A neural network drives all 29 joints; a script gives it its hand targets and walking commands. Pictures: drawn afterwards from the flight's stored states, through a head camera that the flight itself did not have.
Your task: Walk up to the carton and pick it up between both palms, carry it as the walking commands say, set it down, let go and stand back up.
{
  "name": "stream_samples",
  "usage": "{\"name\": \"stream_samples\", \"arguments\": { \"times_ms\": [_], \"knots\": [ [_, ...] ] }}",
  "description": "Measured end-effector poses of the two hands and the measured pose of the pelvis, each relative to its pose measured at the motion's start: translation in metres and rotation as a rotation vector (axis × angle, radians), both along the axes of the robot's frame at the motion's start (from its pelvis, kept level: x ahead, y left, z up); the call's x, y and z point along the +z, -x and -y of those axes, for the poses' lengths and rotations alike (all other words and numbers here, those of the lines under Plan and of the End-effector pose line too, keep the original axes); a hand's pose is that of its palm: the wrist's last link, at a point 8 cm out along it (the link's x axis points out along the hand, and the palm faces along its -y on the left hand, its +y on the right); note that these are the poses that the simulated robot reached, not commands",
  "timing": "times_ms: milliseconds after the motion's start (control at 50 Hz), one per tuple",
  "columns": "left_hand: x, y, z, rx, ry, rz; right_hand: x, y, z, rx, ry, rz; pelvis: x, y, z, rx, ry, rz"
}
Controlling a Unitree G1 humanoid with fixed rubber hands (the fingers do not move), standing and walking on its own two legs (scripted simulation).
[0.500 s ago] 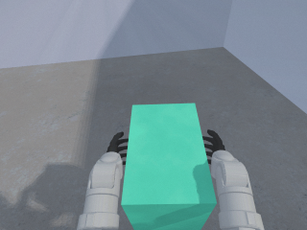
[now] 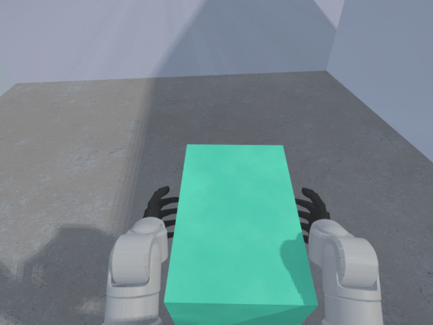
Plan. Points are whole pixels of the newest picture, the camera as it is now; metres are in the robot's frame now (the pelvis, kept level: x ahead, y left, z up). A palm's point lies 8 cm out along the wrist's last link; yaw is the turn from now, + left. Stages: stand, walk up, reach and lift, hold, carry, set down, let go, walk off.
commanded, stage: carry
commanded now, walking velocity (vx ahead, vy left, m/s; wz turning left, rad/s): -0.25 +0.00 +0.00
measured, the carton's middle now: (233, 243) +0.28 +0.00 +0.04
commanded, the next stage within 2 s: none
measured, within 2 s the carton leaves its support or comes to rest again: neither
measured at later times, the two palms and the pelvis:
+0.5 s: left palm out of the picture +0.08 +0.15 +0.11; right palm out of the picture +0.09 -0.12 +0.11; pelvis -0.17 +0.01 +0.00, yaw +1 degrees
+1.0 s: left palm out of the picture -0.11 +0.15 +0.11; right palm out of the picture -0.11 -0.13 +0.10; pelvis -0.36 +0.02 +0.01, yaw -1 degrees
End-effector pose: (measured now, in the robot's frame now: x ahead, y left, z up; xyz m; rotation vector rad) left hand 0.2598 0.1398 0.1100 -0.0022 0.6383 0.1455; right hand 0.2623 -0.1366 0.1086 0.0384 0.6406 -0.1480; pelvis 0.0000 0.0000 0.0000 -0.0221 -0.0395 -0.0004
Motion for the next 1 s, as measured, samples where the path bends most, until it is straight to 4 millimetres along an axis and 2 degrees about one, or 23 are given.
{"name": "stream_samples", "arguments": {
  "times_ms": [80, 160, 240, 280, 400, 500, 600, 700, 800, 860, 920, 1000],
  "knots": [
    [0.0, 0.023, 0.001, 0.003, 0.0, -0.026, -0.001, 0.023, 0.0, 0.005, 0.002, -0.028, 0.004, 0.021, 0.001, -0.004, -0.004, -0.029],
    [-0.001, 0.045, 0.01, -0.004, -0.025, -0.027, -0.01, 0.047, 0.01, -0.005, -0.027, -0.03, 0.002, 0.05, 0.006, -0.018, -0.015, -0.083],
    [-0.005, 0.076, 0.022, -0.023, -0.067, -0.058, -0.026, 0.084, 0.021, -0.021, -0.067, -0.063, 0.001, 0.081, 0.01, -0.027, -0.014, -0.059],
    [-0.004, 0.094, 0.023, -0.024, -0.073, -0.062, -0.026, 0.103, 0.021, -0.016, -0.067, -0.066, 0.003, 0.094, 0.011, -0.019, -0.03, -0.044],
    [0.005, 0.138, 0.011, -0.01, -0.045, -0.011, -0.007, 0.141, 0.01, -0.003, -0.037, -0.014, 0.005, 0.133, 0.004, -0.001, -0.043, -0.015],
    [-0.001, 0.177, -0.013, 0.007, 0.006, 0.014, 0.002, 0.175, -0.013, 0.015, 0.014, 0.01, 0.0, 0.167, -0.011, 0.013, -0.029, -0.01],
    [-0.002, 0.22, -0.026, 0.013, 0.026, -0.028, 0.007, 0.214, -0.026, 0.028, 0.041, -0.033, 0.011, 0.199, -0.02, 0.006, 0.006, 0.009],
    [-0.001, 0.246, -0.024, 0.008, 0.019, -0.028, 0.006, 0.243, -0.025, 0.021, 0.033, -0.033, 0.01, 0.233, -0.02, -0.009, 0.001, -0.058],
    [-0.012, 0.279, -0.008, -0.018, -0.034, -0.058, -0.019, 0.283, -0.009, -0.006, -0.022, -0.064, 0.001, 0.277, -0.015, -0.034, -0.015, -0.108],
    [-0.012, 0.308, 0.0, -0.034, -0.066, -0.08, -0.031, 0.318, -0.001, -0.021, -0.053, -0.088, 0.004, 0.305, -0.013, -0.039, -0.013, -0.065],
    [-0.009, 0.336, 0.0, -0.031, -0.064, -0.075, -0.027, 0.346, -0.001, -0.016, -0.05, -0.081, 0.006, 0.329, -0.012, -0.024, -0.033, -0.039],
    [-0.003, 0.369, -0.007, -0.02, -0.037, -0.028, -0.012, 0.374, -0.008, -0.005, -0.021, -0.033, 0.006, 0.359, -0.015, -0.01, -0.041, -0.017]
  ]
}}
